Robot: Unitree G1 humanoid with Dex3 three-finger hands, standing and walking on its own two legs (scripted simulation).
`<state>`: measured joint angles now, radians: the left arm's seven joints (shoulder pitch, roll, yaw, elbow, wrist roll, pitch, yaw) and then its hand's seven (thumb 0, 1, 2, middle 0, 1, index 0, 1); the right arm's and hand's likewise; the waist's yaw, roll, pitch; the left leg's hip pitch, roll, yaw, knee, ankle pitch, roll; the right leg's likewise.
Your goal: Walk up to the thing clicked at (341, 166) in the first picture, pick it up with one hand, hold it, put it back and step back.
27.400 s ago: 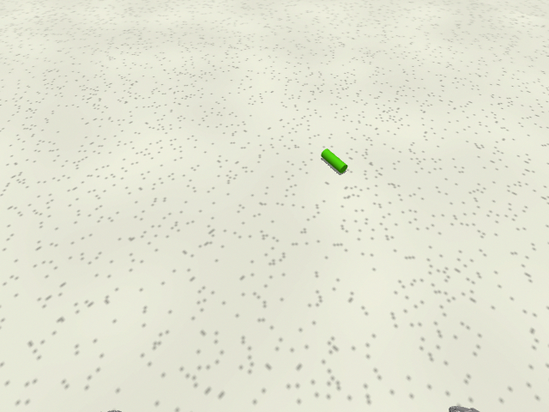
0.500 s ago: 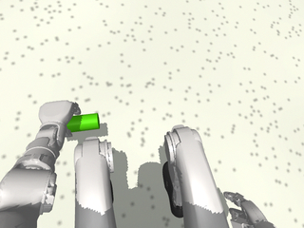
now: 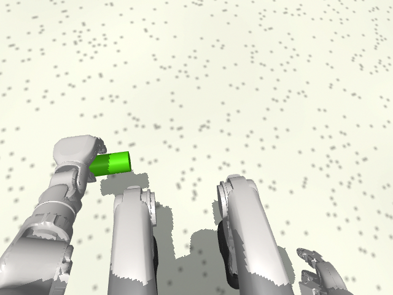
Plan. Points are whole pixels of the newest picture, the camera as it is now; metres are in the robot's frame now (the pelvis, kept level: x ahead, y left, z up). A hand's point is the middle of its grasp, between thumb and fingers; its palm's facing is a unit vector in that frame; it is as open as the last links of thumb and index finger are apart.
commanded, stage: lift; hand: left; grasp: from above
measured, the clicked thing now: (98, 165) +0.40 +0.22 -0.19
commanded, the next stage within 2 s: hold in 1.36 s
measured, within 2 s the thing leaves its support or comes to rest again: neither
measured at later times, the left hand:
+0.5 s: hand (41, 162) +0.34 +0.24 +0.05, palm faces -0.41 -0.11 -0.91, open 7.8 cm
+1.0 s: hand out of the picture +0.35 +0.23 +0.20, palm faces -0.45 -0.10 -0.89, open 8.0 cm
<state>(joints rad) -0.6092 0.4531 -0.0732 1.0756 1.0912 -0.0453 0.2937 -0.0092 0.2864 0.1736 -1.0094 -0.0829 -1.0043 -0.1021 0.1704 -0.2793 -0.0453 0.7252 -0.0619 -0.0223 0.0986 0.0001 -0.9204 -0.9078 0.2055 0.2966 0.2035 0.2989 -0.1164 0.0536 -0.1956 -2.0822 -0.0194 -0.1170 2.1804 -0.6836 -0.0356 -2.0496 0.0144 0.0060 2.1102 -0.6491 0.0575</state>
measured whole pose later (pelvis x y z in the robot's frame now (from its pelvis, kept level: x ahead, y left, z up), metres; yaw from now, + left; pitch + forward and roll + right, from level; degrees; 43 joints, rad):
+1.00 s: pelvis +0.06 +0.00 +0.29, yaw +2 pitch +14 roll -1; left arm -0.21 0.37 -0.20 0.69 0.99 0.07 0.14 -0.01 0.25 0.27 -1.04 0.00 -1.01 -0.08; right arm 0.25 -0.25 -0.04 0.71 0.03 0.02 -0.05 0.00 -0.92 -0.91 0.20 0.30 0.20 0.30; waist -0.06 0.03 -0.13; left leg -0.85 0.03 -0.03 1.08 -0.48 -0.02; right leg -0.85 0.00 0.03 1.05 -0.44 0.04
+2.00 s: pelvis +0.07 +0.00 +0.35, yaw +2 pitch +4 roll +0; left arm -0.17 0.38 -0.20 0.63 1.02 -0.01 0.04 -0.01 0.27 0.24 -1.04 0.00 -1.03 -0.05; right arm 0.21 -0.25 -0.05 0.68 0.04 0.04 -0.03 0.01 -0.91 -0.91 0.20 0.30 0.20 0.30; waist -0.01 0.04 -0.04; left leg -0.43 0.02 0.01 0.68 -0.33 -0.01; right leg -0.44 -0.02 0.06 0.66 -0.30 0.04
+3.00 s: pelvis +0.07 +0.00 +0.36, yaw +2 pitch +1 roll +0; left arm -0.15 0.40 -0.21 0.56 1.00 -0.01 -0.03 -0.01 0.29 0.24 -1.02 -0.01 -1.00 -0.07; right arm 0.18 -0.25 -0.03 0.66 0.05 0.06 -0.05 0.01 -0.90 -0.90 0.20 0.30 0.20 0.30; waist 0.01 0.05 -0.01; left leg -0.30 0.01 0.01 0.55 -0.27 -0.01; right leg -0.32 -0.03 0.06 0.55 -0.25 0.04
